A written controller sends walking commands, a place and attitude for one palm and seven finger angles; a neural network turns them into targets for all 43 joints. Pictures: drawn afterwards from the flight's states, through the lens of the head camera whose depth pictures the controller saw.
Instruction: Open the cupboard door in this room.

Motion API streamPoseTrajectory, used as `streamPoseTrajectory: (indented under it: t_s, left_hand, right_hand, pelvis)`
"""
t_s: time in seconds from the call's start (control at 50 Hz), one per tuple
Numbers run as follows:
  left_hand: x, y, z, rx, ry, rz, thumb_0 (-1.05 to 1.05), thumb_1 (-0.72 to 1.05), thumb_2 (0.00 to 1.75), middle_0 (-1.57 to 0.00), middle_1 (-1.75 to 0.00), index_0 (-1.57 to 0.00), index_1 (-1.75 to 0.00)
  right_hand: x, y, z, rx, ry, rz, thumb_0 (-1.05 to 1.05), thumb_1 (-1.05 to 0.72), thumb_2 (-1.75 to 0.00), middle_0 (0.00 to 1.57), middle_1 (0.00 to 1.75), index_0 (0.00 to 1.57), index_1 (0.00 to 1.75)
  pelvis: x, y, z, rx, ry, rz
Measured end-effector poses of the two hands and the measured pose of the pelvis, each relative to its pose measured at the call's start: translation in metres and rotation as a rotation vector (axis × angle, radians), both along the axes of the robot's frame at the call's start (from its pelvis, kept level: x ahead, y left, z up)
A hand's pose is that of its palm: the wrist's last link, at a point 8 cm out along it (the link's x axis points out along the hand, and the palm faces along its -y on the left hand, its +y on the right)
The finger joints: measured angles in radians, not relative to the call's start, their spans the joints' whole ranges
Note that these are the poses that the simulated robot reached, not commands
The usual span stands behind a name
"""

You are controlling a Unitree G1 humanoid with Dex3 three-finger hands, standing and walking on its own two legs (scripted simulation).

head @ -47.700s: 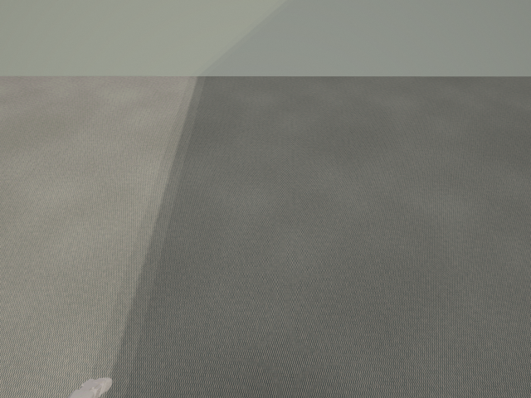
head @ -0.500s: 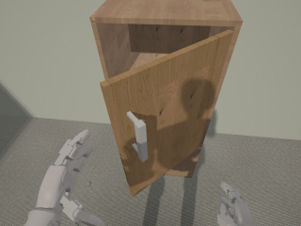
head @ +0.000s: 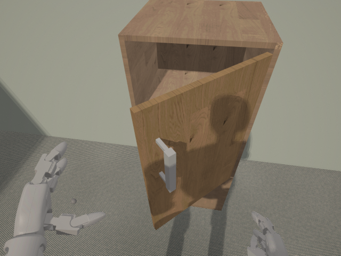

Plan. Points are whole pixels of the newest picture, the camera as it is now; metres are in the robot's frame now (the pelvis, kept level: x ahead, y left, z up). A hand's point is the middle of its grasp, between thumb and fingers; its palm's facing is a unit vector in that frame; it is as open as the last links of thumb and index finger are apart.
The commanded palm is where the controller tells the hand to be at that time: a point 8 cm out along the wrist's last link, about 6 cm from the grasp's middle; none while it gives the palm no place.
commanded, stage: draw the hand back to the body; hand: left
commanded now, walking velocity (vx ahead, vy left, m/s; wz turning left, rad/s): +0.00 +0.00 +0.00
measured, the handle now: (165, 166) +0.31 +0.05 +0.07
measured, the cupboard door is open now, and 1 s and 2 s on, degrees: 44 44 44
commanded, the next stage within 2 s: step back with the hand held close in 0.80 s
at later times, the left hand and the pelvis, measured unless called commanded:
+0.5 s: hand (42, 175) +0.20 +0.25 +0.17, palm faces +0.47 -0.79 -0.41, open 8.3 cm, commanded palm +0.15 +0.29 +0.18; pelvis +0.01 -0.01 +0.01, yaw -1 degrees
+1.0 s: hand (44, 179) +0.19 +0.24 +0.18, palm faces +0.45 -0.79 -0.42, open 7.4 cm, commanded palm +0.13 +0.28 +0.19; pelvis -0.01 -0.02 +0.02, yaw -1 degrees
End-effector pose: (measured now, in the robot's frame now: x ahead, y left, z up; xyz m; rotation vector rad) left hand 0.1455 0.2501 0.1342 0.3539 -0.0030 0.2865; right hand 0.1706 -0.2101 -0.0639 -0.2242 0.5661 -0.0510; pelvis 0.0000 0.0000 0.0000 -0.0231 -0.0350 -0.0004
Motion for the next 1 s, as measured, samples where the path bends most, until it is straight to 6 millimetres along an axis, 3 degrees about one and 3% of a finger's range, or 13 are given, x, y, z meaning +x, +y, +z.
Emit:
streamPoseTrajectory:
  t_s: [0.22,0.54,0.72,1.0]
  left_hand:
    - [0.007,0.020,0.032,0.098,-0.074,0.076,0.00,0.25,0.62,-0.19,-0.31,-0.18,-0.30]
    - [0.007,0.034,0.054,0.134,-0.148,0.159,0.01,0.77,0.85,-0.21,-0.31,-0.20,-0.30]
    - [0.004,0.023,0.043,0.114,-0.107,0.130,0.01,0.87,0.89,-0.21,-0.31,-0.21,-0.30]
    - [-0.002,0.024,0.060,0.164,-0.179,0.126,0.01,0.89,0.90,-0.21,-0.31,-0.21,-0.30]
  right_hand:
    - [0.007,-0.004,0.000,0.008,0.039,-0.006,0.01,-0.90,-0.90,0.21,0.30,0.20,0.30]
    - [0.013,-0.024,0.004,-0.001,0.053,-0.024,0.01,-0.90,-0.90,0.21,0.30,0.20,0.30]
    - [0.002,-0.031,0.001,0.005,0.076,-0.041,0.01,-0.90,-0.90,0.21,0.30,0.20,0.30]
    - [-0.009,-0.034,0.001,0.012,0.074,-0.047,0.01,-0.90,-0.90,0.21,0.30,0.20,0.30]
  pelvis:
    - [0.007,-0.002,0.010,0.009,-0.033,-0.008]
    - [0.005,-0.013,0.015,0.012,-0.060,-0.013]
    - [0.001,-0.019,0.016,0.013,-0.065,-0.019]
    - [-0.009,-0.022,0.016,0.008,-0.053,-0.012]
